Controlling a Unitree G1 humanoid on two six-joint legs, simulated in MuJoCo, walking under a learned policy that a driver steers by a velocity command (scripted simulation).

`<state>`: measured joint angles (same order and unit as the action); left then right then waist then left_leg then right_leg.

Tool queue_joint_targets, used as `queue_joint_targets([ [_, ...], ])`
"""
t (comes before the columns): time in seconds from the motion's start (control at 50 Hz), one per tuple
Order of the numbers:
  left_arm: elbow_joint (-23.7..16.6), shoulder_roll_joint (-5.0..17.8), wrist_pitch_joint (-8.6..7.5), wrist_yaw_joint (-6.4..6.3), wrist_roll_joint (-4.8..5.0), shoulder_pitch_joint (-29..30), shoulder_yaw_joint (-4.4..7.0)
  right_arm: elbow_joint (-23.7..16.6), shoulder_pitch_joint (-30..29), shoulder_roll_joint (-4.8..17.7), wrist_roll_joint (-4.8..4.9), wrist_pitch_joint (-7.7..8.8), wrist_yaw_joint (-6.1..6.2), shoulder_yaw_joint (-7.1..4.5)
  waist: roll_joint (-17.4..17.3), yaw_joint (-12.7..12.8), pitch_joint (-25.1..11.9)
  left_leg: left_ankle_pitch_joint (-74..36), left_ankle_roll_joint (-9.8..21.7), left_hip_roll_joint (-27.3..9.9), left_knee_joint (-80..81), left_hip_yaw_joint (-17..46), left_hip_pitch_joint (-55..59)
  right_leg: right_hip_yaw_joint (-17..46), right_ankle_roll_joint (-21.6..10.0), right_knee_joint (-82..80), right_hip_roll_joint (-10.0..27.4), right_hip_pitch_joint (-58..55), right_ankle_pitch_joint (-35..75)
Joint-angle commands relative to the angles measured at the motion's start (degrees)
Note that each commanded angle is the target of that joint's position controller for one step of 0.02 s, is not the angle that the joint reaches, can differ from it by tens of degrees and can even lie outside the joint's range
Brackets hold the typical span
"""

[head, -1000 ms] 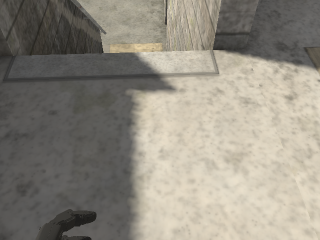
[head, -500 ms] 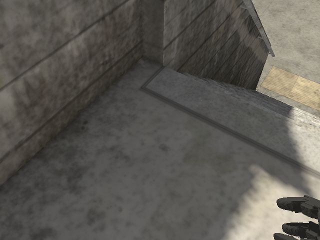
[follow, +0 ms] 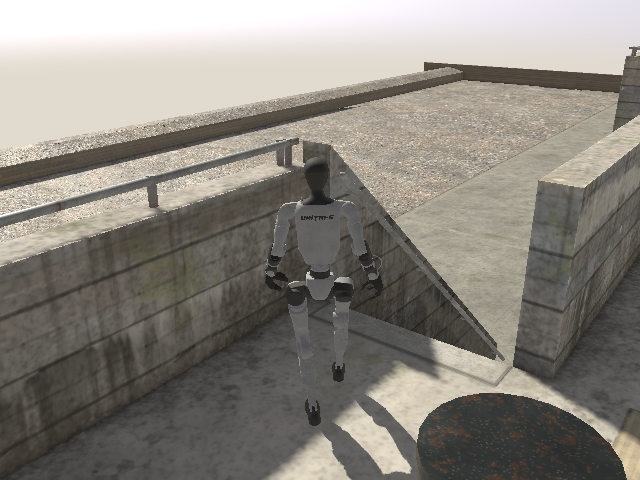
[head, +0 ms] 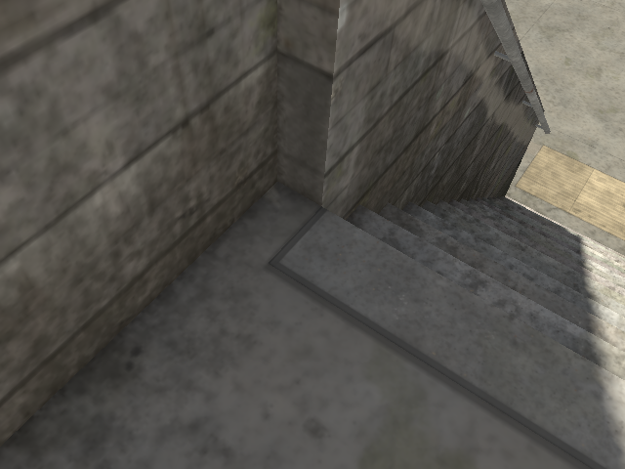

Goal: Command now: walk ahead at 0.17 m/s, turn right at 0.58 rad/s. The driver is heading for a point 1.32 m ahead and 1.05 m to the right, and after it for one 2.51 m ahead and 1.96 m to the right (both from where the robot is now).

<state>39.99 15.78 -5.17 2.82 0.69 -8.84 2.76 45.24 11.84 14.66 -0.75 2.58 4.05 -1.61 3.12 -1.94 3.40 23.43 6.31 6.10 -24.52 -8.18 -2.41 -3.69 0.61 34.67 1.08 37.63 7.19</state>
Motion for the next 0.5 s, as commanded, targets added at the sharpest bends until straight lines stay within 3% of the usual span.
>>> queue_joint_targets([
  [0.02,-1.1,8.4,-0.16,1.33,-0.59,-14.5,3.21,-5.6,-4.7,9.7,-0.20,-1.53,1.92,-2.63,-11.3,7.7,-11.5,-68.9,-5.4,-13.6,-17.6,0.7,-4.9,-3.8,-3.5,0.4,-6.1,-20.7,-6.6],
  [0.04,0.9,11.2,-0.19,0.64,-0.86,-24.9,4.34,-7.5,-10.0,9.4,0.12,-1.75,1.61,-2.44,-6.5,14.9,-13.3,-56.1,-7.0,-10.3,-35.6,0.3,-11.3,0.6,-6.6,-7.4,-4.1,-31.0,0.4],
  [0.06,1.6,12.6,-0.32,-0.47,-1.05,-23.5,3.87,-8.4,-8.3,1.3,-2.40,-1.48,-0.59,-0.24,9.9,9.6,-11.3,7.7,-7.3,-0.6,-53.3,1.2,-26.4,14.0,-8.7,-5.5,4.0,-39.4,26.4],
  [0.08,-3.9,15.9,-1.06,-1.28,-5.08,-15.1,3.59,-9.0,4.9,-0.5,-1.47,-0.92,-2.39,0.29,14.3,0.9,-21.2,16.4,-10.6,5.7,-73.7,14.5,-38.8,45.8,-22.3,-7.4,16.2,-49.8,32.1],
  [0.1,-8.5,16.1,-0.03,-1.89,-4.57,-7.7,4.55,-8.9,7.2,7.6,-0.34,-0.20,-3.78,-0.66,6.6,2.0,-27.8,9.1,-8.6,2.3,-74.0,21.2,-39.7,51.7,-24.7,-14.7,18.4,-49.8,9.0],
  [0.12,-10.3,12.0,1.05,-2.42,-2.62,-3.6,3.49,-9.8,0.8,11.3,0.12,-0.13,-4.13,-1.59,-3.2,2.2,-18.4,3.4,-7.4,0.2,-68.8,20.2,-41.9,45.0,-21.9,-16.5,15.0,-40.3,-6.5],
  [0.14,-10.7,10.1,2.12,-2.80,-0.77,-2.0,2.85,-10.5,-2.8,10.3,-0.75,-0.61,-3.75,-1.57,-10.7,1.2,-12.8,-0.1,-7.5,-1.8,-63.6,19.0,-40.9,40.6,-18.5,-18.9,11.2,-31.8,-16.9],
  [0.16,-10.9,9.7,2.67,-3.10,-0.08,-1.5,2.51,-11.5,-3.9,9.3,-1.09,-1.33,-3.42,-1.35,-10.1,0.2,-10.0,-1.5,-7.7,-2.4,-58.0,18.9,-38.6,38.1,-17.2,-19.9,8.6,-25.4,-19.8],
  [0.18,-10.9,9.6,3.16,-3.24,0.30,-1.9,2.67,-11.6,-3.9,8.7,-0.78,-1.93,-3.29,-1.69,-7.9,-0.5,-8.2,-2.1,-7.9,-2.9,-52.4,18.8,-35.6,35.0,-15.7,-20.4,5.7,-21.2,-20.2],
  [0.2,-11.0,9.2,3.58,-3.37,0.13,-1.6,2.68,-11.2,-3.4,7.8,-0.52,-2.16,-3.07,-1.64,-5.9,-0.7,-6.8,-2.6,-8.4,-2.9,-47.0,18.0,-33.8,32.1,-14.5,-19.9,3.4,-18.8,-17.8],
  [0.24,-10.6,10.0,4.42,-4.06,0.00,-3.4,3.23,-10.4,-3.9,5.5,-0.24,-1.88,-2.24,-1.30,-2.9,0.4,-8.6,-3.9,-9.8,-2.0,-36.2,16.5,-31.7,29.2,-13.2,-17.3,1.5,-19.5,-7.8],
  [0.28,-10.3,11.3,5.64,-5.09,0.22,-4.7,3.96,-10.2,-5.5,4.9,0.47,-1.92,-1.58,-1.33,0.5,1.4,-12.0,-5.7,-10.9,-1.3,-29.8,17.3,-30.7,30.1,-11.8,-15.7,1.5,-23.3,-7.7],
  [0.36,-11.7,11.3,7.72,-5.91,0.59,-3.2,4.50,-9.3,-8.3,6.0,1.71,-1.59,-1.34,-2.16,5.9,3.3,-11.1,-9.5,-10.8,-0.9,-20.8,18.1,-28.7,32.9,-8.8,-16.1,0.2,-24.0,-22.1],
  [0.42,-12.5,11.0,8.44,-5.70,0.18,-3.0,4.81,-8.8,-9.9,6.8,1.77,-0.20,-2.03,-2.81,8.2,4.6,-9.8,-9.0,-9.9,-0.5,-14.1,18.5,-25.4,36.2,-8.8,-15.0,0.0,-24.9,-23.2],
  [0.46,-13.1,11.0,8.52,-5.40,0.32,-2.1,4.99,-8.3,-8.6,7.5,1.59,0.62,-2.86,-3.39,8.9,4.3,-10.3,-9.3,-8.8,-0.5,-8.1,18.9,-20.8,38.7,-8.6,-13.3,-0.2,-25.4,-20.3],
  [0.5,-14.0,10.5,8.52,-5.06,0.89,0.0,4.80,-6.7,-4.7,8.9,1.63,1.08,-3.33,-4.41,8.2,1.9,-10.0,-15.5,-7.4,-2.6,3.0,17.9,-12.9,39.4,-7.0,-9.9,-2.2,-23.2,-21.1],
])
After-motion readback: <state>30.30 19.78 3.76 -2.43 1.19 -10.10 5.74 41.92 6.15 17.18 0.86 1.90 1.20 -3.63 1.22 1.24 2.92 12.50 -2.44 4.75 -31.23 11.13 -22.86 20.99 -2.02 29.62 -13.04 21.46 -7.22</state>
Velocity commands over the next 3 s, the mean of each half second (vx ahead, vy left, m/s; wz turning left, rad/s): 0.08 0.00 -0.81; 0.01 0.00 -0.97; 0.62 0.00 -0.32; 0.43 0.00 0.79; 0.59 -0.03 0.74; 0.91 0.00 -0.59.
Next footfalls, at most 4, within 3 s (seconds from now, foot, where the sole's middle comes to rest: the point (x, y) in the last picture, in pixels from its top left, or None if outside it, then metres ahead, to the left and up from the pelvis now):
0.04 right None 0.24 -0.07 -0.76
0.52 left None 0.32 0.10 -0.76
1.02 right None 0.11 -0.06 -0.76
1.56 left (470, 452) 0.47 -0.35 -0.76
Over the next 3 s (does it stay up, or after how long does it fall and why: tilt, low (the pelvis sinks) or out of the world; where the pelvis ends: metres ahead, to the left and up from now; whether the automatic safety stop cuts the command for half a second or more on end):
stays up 0.92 -0.60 -0.26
